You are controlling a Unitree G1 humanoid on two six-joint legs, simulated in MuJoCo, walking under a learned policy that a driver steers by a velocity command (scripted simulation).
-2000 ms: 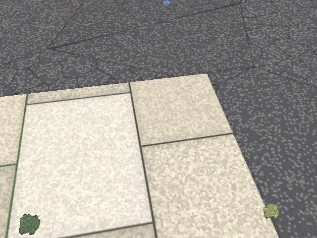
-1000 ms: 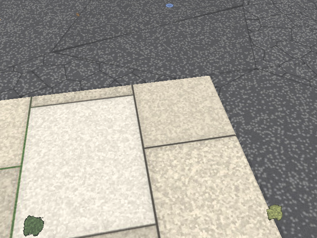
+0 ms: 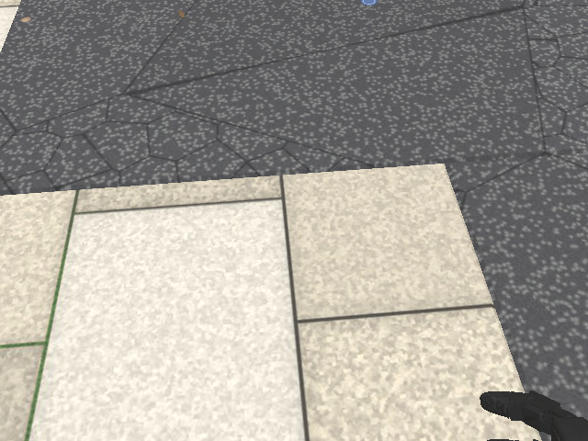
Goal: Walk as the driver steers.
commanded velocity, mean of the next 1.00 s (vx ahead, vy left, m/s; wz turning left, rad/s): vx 0.49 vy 0.00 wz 0.00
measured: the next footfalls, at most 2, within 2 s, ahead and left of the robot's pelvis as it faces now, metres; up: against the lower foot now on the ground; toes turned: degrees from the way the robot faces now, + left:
left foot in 0.02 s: +0.20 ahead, +0.11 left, +0.00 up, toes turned +2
right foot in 0.58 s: +0.52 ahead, -0.12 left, +0.00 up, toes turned -2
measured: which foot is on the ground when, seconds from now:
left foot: up 0.00-0.00, down 0.02-0.60, up 0.62-1.00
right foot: down 0.00-0.04, up 0.06-0.56, down 0.58-1.00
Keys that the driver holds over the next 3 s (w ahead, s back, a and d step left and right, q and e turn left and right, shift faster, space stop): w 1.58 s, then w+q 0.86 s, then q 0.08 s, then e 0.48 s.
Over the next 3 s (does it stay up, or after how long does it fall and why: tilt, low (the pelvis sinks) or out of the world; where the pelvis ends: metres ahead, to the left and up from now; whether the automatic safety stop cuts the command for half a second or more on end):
stays up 1.55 0.17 0.01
